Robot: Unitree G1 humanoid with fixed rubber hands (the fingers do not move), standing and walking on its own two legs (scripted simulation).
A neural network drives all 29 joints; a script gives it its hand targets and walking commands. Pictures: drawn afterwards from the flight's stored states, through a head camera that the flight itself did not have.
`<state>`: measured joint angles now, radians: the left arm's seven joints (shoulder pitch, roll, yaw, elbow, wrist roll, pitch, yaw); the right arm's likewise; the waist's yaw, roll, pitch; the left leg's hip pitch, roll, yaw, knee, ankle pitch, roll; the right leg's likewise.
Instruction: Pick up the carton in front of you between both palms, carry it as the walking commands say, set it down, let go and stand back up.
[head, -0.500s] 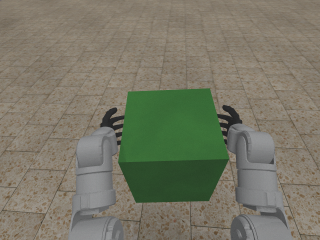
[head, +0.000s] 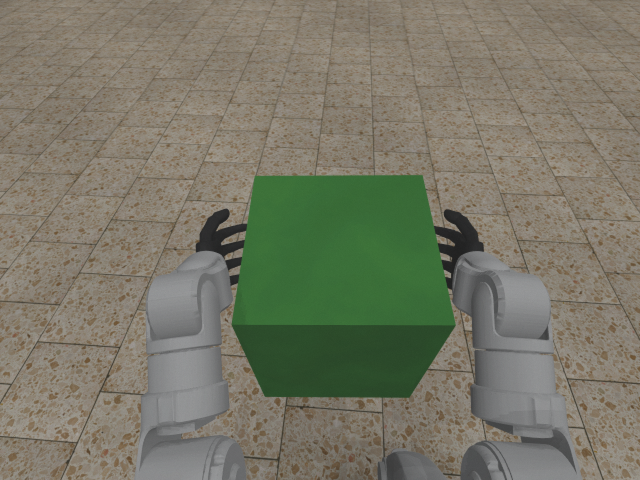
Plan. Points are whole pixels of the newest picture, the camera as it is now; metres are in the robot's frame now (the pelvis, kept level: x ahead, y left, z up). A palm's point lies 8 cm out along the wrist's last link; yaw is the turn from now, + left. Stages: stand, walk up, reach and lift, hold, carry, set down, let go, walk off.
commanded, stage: carry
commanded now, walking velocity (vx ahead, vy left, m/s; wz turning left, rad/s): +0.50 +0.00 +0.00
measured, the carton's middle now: (337, 294) +0.34 -0.01 +0.03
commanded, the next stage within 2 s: none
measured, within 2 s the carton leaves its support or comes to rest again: neither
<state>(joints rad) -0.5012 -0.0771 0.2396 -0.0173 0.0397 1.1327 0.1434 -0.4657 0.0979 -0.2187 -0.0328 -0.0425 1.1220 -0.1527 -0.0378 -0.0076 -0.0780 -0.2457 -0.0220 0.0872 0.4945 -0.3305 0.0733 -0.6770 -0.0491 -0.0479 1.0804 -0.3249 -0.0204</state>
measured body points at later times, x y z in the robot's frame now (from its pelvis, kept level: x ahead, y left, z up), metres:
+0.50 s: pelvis +0.27 -0.06 +0.02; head +0.32 -0.07 +0.46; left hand +0.58 +0.12 +0.09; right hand +0.60 -0.19 +0.08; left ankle +0.31 +0.10 -0.67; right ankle +0.27 -0.11 -0.74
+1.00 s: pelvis +0.60 +0.01 +0.01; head +0.58 +0.02 +0.46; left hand +0.86 +0.15 +0.09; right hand +0.84 -0.15 +0.09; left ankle +0.60 +0.07 -0.74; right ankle +0.60 -0.14 -0.67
